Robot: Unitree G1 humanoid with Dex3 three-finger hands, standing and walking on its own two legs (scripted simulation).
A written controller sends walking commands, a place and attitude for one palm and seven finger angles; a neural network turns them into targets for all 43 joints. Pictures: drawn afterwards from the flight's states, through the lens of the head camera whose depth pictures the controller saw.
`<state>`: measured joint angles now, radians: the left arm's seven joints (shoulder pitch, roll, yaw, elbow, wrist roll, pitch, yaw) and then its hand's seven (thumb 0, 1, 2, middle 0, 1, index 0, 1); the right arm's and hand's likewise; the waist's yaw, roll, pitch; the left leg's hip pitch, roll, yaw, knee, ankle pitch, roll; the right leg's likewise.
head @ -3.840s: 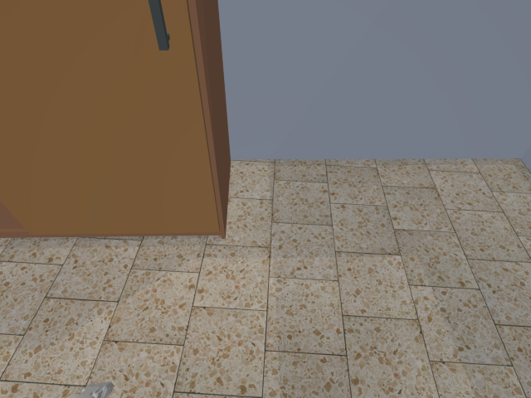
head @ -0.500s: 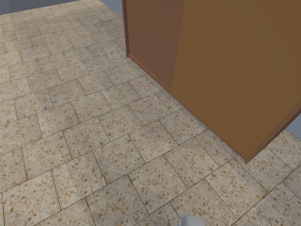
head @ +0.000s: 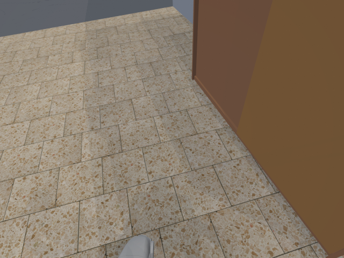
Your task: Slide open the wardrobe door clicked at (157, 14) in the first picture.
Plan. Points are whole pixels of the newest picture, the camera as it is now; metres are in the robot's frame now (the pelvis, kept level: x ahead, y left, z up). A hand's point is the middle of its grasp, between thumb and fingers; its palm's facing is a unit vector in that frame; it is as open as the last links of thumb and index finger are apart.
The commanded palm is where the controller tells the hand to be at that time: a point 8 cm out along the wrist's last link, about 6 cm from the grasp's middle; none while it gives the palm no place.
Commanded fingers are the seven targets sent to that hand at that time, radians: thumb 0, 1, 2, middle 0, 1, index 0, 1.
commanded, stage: walk to a spot facing it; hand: right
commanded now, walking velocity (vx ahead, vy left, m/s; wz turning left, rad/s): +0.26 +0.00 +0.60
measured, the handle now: out of the picture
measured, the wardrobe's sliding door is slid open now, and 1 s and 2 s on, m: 0.00 0.00 0.00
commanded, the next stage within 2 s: turn to face it in 0.32 s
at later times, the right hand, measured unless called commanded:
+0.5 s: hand (227, 206) +0.31 -0.14 -0.18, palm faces -0.25 +0.94 -0.23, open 7.3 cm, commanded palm none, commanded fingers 0.00 -0.90 -0.90 0.20 0.30 0.20 0.30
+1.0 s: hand (255, 208) +0.31 -0.22 -0.17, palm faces -0.05 +0.97 -0.24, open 7.4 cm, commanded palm none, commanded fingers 0.00 -0.90 -0.90 0.20 0.30 0.20 0.30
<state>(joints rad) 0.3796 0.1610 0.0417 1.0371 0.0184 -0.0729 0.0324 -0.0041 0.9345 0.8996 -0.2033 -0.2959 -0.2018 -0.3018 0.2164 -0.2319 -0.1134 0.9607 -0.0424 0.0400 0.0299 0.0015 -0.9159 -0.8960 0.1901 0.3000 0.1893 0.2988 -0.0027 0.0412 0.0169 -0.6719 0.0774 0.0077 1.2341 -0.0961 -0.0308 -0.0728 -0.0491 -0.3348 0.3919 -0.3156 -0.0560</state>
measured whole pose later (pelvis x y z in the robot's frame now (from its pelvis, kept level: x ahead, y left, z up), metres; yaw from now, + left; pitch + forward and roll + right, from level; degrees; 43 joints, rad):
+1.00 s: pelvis +0.22 -0.02 +0.00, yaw +4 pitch +2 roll +2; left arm 0.25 0.19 0.05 0.95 0.03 0.03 0.00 0.00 0.92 0.90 -0.21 -0.30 -0.20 -0.30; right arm 0.18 -0.22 -0.08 0.96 -0.02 0.05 -0.02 0.00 -0.91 -0.90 0.19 0.30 0.19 0.30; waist 0.03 -0.01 0.06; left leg -0.43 0.04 0.00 0.95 -0.43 -0.07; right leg -0.35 0.03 0.04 0.45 -0.14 -0.05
